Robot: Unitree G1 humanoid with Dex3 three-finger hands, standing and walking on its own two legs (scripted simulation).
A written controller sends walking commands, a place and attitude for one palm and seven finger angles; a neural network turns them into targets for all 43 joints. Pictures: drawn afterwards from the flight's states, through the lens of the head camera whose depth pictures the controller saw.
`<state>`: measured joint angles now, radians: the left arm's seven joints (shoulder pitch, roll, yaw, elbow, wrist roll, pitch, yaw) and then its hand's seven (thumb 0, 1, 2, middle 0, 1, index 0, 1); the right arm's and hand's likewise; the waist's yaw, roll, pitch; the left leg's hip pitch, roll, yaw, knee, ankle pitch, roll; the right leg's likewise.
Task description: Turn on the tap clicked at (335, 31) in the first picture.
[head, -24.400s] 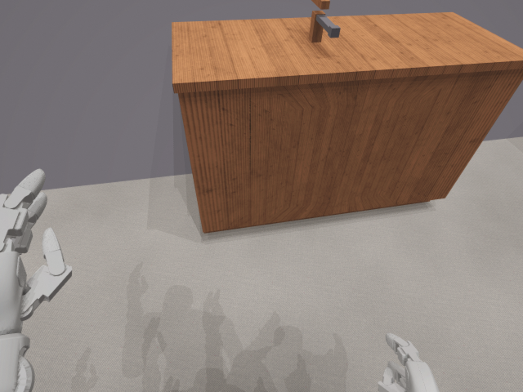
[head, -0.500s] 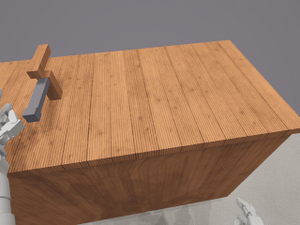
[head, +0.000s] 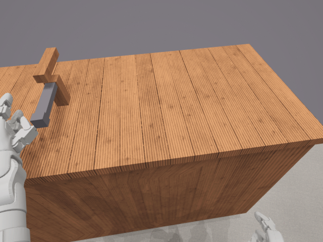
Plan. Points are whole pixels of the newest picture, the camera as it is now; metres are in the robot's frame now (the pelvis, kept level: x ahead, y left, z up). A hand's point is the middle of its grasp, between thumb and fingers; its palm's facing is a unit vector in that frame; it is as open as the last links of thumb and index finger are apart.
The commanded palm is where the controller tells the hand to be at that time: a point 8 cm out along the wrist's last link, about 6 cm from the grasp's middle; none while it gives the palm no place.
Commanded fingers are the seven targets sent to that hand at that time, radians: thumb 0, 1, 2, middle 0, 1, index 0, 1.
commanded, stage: push the lever round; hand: left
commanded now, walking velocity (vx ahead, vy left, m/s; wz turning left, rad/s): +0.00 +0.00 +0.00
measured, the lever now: (40, 120) +0.34 +0.33 +0.13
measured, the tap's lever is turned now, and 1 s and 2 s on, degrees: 2 30 58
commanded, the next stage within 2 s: none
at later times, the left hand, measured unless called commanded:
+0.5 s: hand (51, 126) +0.33 +0.29 +0.13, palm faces +0.60 -0.80 -0.06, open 7.7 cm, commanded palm +0.29 +0.32 +0.13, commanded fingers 0.00 0.90 0.90 -0.15 -0.15 -0.15 -0.15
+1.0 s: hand (71, 119) +0.35 +0.25 +0.13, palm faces +0.68 -0.73 -0.06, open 7.7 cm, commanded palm +0.31 +0.28 +0.13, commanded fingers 0.00 0.90 0.90 -0.15 -0.15 -0.15 -0.15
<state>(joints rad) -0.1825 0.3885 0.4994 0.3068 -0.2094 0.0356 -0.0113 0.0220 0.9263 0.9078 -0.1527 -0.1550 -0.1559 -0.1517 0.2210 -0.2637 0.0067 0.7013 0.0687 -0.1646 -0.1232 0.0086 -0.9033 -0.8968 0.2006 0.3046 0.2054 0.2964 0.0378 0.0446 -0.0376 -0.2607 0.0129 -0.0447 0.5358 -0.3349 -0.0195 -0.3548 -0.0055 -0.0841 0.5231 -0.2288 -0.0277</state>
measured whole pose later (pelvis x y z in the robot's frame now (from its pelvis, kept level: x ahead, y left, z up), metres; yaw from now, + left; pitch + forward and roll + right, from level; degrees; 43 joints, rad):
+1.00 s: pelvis -0.01 +0.00 +0.00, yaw +0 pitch +3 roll +0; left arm -0.35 0.17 0.29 0.29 -0.06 0.11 0.49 0.01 0.91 0.91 -0.15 -0.15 -0.15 -0.15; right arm 0.14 -0.23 0.01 0.74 0.02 -0.06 -0.11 0.01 -0.90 -0.90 0.20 0.30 0.21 0.30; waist 0.03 0.04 -0.03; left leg -0.27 0.01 -0.04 0.54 -0.31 -0.02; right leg -0.37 -0.01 -0.08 0.53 -0.21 -0.03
